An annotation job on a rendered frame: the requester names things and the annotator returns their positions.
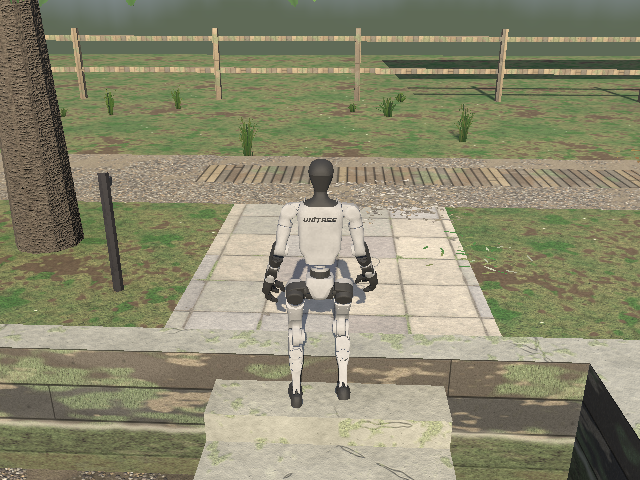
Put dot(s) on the robot left forearm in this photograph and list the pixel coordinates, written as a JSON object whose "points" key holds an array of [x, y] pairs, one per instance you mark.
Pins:
{"points": [[273, 266]]}

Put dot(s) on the robot right forearm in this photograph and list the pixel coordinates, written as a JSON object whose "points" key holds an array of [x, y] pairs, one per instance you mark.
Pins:
{"points": [[366, 263]]}

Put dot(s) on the left robot thigh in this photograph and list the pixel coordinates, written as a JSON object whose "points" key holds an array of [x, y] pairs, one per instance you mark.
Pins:
{"points": [[295, 294]]}

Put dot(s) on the robot thigh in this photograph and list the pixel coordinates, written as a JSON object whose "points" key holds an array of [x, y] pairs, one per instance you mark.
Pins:
{"points": [[295, 294], [343, 294]]}

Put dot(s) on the left robot hand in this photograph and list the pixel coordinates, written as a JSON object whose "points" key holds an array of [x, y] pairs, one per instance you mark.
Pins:
{"points": [[267, 287]]}

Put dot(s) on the right robot thigh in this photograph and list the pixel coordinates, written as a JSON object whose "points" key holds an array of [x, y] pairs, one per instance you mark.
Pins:
{"points": [[343, 294]]}

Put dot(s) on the left robot upper arm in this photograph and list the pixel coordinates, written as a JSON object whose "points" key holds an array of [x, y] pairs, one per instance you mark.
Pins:
{"points": [[288, 212]]}

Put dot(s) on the right robot upper arm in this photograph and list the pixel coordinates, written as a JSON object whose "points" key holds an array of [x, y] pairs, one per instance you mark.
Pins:
{"points": [[352, 213]]}

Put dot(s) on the right robot hand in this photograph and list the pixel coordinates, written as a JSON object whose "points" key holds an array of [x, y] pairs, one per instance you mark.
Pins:
{"points": [[373, 281]]}

